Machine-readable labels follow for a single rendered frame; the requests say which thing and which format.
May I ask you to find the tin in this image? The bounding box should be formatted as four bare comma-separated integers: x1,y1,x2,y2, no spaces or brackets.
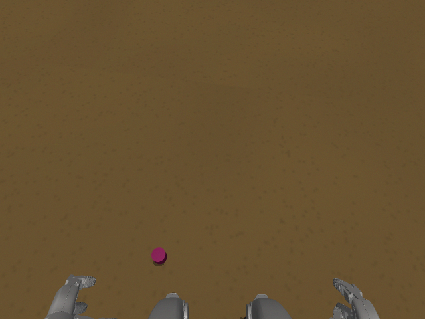
151,247,167,264

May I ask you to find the left robot hand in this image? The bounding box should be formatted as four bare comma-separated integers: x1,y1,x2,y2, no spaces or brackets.
47,274,117,319

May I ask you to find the right robot hand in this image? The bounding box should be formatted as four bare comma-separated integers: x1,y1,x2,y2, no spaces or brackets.
329,278,380,319

